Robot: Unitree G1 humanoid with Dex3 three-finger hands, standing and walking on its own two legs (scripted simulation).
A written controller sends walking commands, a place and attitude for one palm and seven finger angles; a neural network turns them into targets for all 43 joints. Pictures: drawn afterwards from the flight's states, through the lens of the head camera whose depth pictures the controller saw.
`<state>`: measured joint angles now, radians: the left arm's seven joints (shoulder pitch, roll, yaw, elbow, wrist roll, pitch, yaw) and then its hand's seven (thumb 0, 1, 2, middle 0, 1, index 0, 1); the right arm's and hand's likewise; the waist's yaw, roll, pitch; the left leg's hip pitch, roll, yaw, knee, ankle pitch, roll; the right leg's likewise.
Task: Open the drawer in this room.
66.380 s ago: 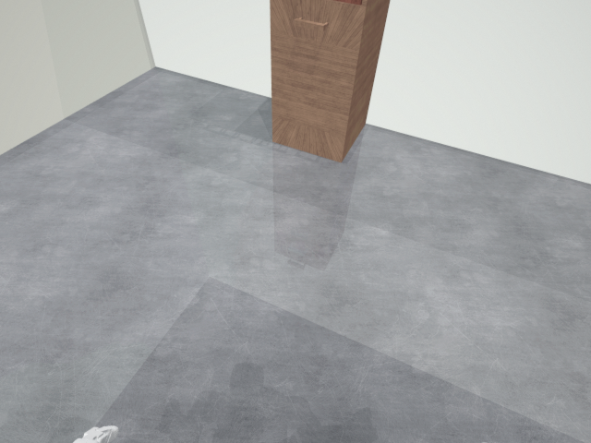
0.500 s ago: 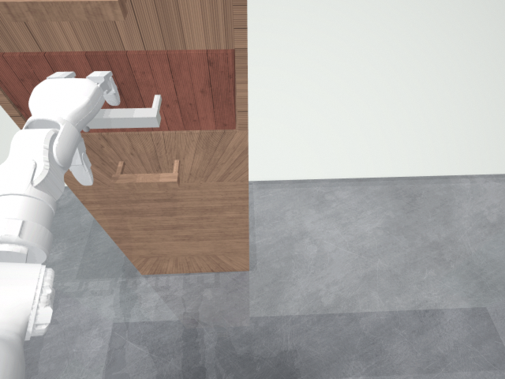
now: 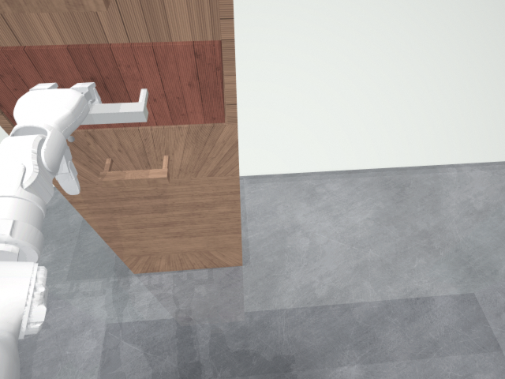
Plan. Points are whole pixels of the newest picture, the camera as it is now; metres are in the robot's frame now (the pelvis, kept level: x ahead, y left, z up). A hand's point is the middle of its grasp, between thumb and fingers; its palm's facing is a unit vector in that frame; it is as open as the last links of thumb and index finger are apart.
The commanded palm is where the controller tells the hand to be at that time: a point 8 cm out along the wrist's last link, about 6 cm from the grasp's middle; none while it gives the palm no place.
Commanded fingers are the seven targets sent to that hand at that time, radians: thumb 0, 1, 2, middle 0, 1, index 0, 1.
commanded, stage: lower the fingers behind the handle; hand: left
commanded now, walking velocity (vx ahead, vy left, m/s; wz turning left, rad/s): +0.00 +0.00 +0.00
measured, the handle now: (105, 104) +0.53 +0.24 +0.12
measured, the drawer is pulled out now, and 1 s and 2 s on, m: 0.00 0.00 0.03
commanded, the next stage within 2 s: close the thumb around the handle in 0.18 s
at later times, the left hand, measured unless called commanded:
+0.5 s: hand (74, 137) +0.47 +0.29 +0.11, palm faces -0.04 +0.00 -1.00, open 12.5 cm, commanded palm +0.45 +0.28 +0.16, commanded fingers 0.00 0.17 0.59 -0.35 -1.27 -0.35 -1.27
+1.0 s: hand (76, 138) +0.47 +0.28 +0.10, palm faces -0.04 -0.01 -1.00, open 5.6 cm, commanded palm +0.45 +0.27 +0.16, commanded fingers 0.00 0.90 0.90 -0.40 -1.35 -0.40 -1.35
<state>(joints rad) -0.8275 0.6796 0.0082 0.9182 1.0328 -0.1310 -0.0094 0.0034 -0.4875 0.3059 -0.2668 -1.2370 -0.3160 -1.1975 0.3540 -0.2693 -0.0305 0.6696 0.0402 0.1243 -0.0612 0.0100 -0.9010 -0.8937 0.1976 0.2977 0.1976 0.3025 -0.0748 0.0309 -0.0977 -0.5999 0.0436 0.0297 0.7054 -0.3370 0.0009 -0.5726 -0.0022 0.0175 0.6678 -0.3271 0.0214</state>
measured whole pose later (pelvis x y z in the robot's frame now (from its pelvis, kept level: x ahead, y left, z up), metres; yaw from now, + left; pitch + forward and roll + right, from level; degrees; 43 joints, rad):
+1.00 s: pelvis +0.01 +0.00 +0.00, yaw +0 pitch +14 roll -1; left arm -0.78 0.64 0.02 0.85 1.04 -0.10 0.05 0.01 0.73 0.82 -0.38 -1.32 -0.39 -1.34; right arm 0.33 -0.26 -0.05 0.69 0.02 0.11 -0.04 0.01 -0.90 -0.89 0.20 0.30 0.20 0.30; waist -0.07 0.04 -0.11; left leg -0.62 0.05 0.02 0.73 -0.36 0.00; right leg -0.58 0.00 0.00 0.67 -0.35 0.02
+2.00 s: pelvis +0.01 +0.00 +0.00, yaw -1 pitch +12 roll -1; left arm -0.54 0.63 0.08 0.63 0.99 -0.07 0.05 0.01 0.76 0.79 -0.37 -1.35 -0.34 -1.35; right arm 0.33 -0.26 -0.06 0.68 0.03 0.13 -0.04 0.01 -0.90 -0.89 0.20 0.30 0.20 0.30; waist -0.07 0.05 -0.11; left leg -0.54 0.05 0.04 0.68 -0.35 0.00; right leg -0.52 0.01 0.03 0.63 -0.33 0.02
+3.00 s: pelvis +0.03 +0.00 +0.01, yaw +0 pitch +7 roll +0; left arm 0.09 0.54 0.10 -0.03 0.90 0.04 0.07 0.02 0.75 0.79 -0.32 -1.35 -0.35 -1.35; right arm 0.20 -0.27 -0.04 0.63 0.02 0.06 -0.03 0.02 -0.90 -0.89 0.19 0.30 0.19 0.30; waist 0.02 0.07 -0.09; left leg -0.37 0.03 0.03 0.61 -0.35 -0.01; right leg -0.35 -0.01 0.02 0.59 -0.35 0.02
